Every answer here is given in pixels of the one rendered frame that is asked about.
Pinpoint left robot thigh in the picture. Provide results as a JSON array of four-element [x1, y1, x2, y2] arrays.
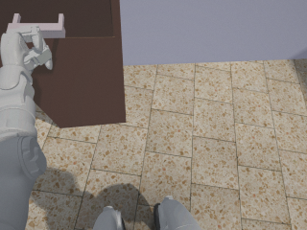
[[92, 210, 123, 230]]

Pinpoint drawer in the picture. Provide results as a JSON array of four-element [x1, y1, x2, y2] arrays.
[[0, 0, 113, 37]]

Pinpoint left robot shin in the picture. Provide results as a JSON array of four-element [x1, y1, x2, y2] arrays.
[[103, 206, 115, 212]]

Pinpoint cabinet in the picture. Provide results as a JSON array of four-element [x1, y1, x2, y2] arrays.
[[0, 0, 127, 128]]

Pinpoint robot left upper arm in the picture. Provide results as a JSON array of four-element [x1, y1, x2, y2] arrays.
[[0, 136, 47, 230]]

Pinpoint left robot forearm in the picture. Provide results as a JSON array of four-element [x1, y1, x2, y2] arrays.
[[0, 64, 37, 142]]

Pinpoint robot left hand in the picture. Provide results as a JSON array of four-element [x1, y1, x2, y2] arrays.
[[0, 24, 53, 75]]

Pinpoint handle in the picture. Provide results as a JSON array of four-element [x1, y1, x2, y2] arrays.
[[7, 13, 66, 38]]

